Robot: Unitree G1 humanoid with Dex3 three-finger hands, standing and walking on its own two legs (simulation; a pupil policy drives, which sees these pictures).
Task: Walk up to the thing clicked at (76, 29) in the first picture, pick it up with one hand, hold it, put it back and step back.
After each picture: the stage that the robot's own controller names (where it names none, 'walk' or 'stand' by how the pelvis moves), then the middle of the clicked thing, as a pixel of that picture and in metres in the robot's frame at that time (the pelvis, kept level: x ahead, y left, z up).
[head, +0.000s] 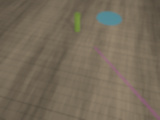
stand; (77, 22) +1.76 +0.02 -0.65
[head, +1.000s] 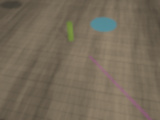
walk; (70, 31) +1.63 +0.25 -0.65
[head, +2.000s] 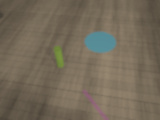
walk; (59, 57) +1.10 +0.27 -0.65
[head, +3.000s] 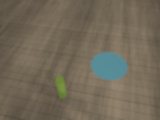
walk; (61, 87) +0.74 +0.20 -0.65
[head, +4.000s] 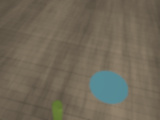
walk; (57, 112) +0.54 +0.14 -0.63
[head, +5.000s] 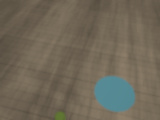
stand; out of the picture +0.47 +0.14 -0.65
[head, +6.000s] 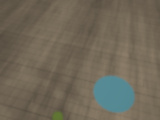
stand; out of the picture +0.45 +0.14 -0.64
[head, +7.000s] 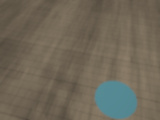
stand; out of the picture +0.40 +0.16 -0.66
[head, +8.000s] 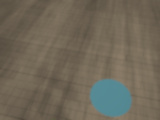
stand; out of the picture +0.41 +0.17 -0.66
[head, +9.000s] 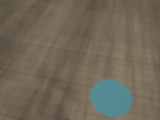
stand; out of the picture +0.40 +0.18 -0.66
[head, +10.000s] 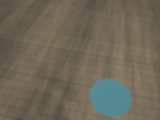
stand; out of the picture +0.40 +0.18 -0.66
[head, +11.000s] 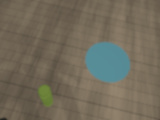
go down; (46, 96) +0.44 +0.17 -0.53
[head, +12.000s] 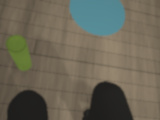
go down; (21, 55) +0.49 +0.19 -0.26
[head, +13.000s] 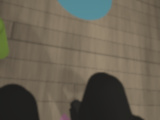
close in; out of the picture +0.49 +0.21 -0.22
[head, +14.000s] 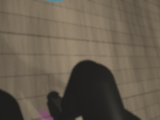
close; out of the picture +0.48 +0.25 -0.17
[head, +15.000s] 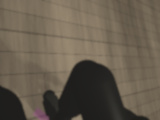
lift; out of the picture +0.45 +0.25 -0.17
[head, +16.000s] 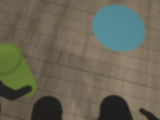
lift; (18, 76) +0.34 +0.19 -0.01
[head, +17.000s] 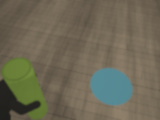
hold; (29, 93) +0.30 +0.16 +0.04
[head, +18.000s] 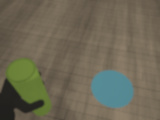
hold; (33, 91) +0.31 +0.15 +0.05
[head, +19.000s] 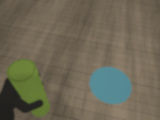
crouch; (33, 92) +0.31 +0.16 +0.03
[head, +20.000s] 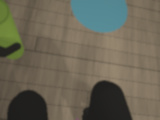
crouch; (5, 35) +0.48 +0.18 -0.04
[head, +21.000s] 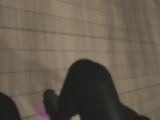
lower; out of the picture +0.47 +0.26 -0.17
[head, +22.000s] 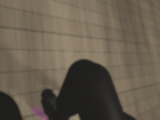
lower; out of the picture +0.46 +0.25 -0.18
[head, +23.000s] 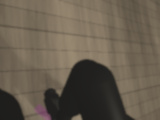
lower; out of the picture +0.46 +0.25 -0.18
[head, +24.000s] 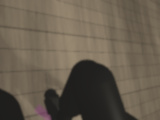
lower; out of the picture +0.46 +0.25 -0.17
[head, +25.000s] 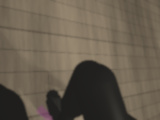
loosen; out of the picture +0.45 +0.23 -0.17
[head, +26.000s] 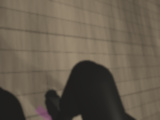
withdraw; out of the picture +0.45 +0.23 -0.18
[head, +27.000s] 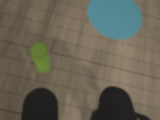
walk; (41, 60) +0.48 +0.16 -0.30
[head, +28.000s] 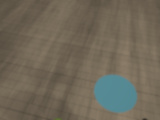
stand; out of the picture +0.40 +0.13 -0.59
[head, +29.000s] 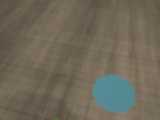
stand; out of the picture +0.40 +0.14 -0.60
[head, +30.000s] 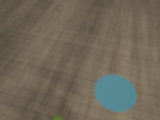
stand; out of the picture +0.41 +0.14 -0.62
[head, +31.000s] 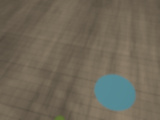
walk; out of the picture +0.42 +0.14 -0.65
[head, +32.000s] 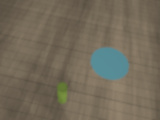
walk; (62, 93) +0.56 +0.08 -0.64
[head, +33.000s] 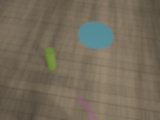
walk; (50, 59) +0.82 +0.23 -0.62
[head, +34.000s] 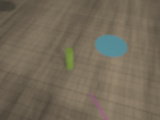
stand; (69, 59) +1.05 +0.13 -0.64
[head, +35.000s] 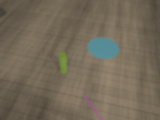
stand; (63, 63) +1.05 +0.15 -0.66
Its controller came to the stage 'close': yes
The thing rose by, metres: 0.69
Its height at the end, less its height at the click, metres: +0.00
